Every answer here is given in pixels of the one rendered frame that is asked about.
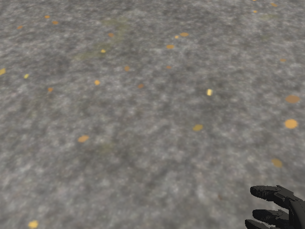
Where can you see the right robot hand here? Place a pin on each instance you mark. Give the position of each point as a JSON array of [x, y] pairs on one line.
[[283, 198]]

